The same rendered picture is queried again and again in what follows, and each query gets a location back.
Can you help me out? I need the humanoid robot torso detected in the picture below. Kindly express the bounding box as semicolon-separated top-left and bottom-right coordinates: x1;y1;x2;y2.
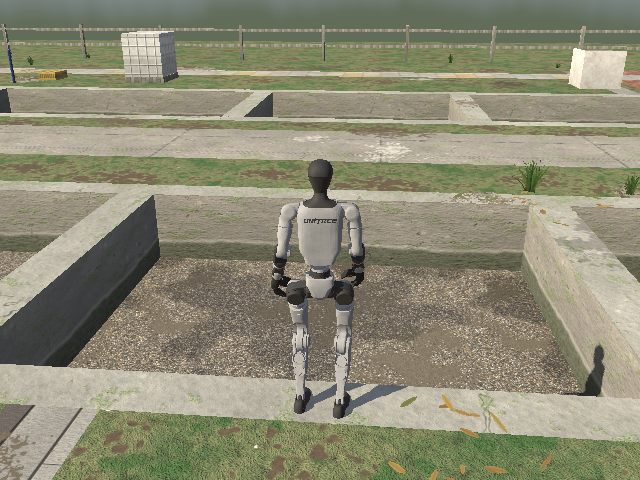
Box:
297;198;344;300

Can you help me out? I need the robot right thigh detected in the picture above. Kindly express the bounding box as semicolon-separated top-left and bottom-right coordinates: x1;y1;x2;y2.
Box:
333;280;354;354

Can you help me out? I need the robot left hand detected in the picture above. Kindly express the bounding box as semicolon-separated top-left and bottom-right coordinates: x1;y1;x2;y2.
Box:
271;276;291;297

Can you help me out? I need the robot right forearm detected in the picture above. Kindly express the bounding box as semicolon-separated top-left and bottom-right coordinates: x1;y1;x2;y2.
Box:
351;243;365;273

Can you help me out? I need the robot left forearm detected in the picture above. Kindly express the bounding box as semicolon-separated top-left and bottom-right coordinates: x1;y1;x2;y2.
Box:
272;244;287;280

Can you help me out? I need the robot right hand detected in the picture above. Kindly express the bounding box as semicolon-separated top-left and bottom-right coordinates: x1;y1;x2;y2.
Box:
341;267;364;287

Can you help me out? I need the robot left upper arm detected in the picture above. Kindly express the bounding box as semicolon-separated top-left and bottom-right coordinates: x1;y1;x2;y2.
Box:
276;202;299;259

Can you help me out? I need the robot right upper arm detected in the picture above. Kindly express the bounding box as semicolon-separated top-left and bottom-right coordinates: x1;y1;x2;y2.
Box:
341;202;363;257

